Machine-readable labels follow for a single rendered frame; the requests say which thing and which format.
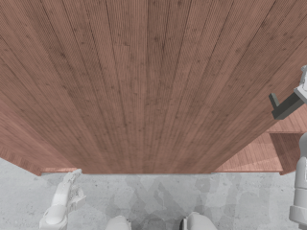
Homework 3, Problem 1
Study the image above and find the robot left hand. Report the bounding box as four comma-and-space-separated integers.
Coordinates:
50, 169, 86, 214

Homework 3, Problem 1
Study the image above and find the wardrobe door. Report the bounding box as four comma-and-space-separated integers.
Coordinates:
0, 0, 307, 174
0, 100, 76, 168

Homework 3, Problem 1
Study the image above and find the robot thigh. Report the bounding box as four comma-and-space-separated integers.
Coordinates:
104, 217, 131, 230
182, 214, 217, 230

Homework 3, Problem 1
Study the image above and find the handle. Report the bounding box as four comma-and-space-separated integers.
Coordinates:
269, 92, 305, 120

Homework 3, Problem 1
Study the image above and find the robot left forearm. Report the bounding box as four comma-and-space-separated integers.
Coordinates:
38, 205, 68, 230

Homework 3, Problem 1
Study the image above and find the left robot thigh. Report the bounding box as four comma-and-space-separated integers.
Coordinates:
104, 217, 131, 230

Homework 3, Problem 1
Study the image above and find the right robot thigh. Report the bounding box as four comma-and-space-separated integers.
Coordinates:
182, 214, 217, 230

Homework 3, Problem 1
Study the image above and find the robot right forearm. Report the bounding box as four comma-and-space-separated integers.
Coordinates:
289, 132, 307, 230

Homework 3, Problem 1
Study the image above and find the robot right hand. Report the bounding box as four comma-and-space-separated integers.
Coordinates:
294, 65, 307, 104

